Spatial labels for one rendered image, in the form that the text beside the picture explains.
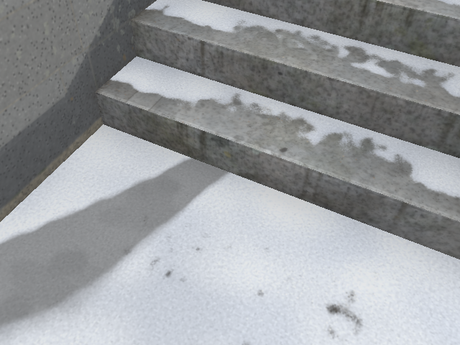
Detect stairs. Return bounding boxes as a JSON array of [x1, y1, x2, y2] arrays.
[[95, 0, 460, 259]]

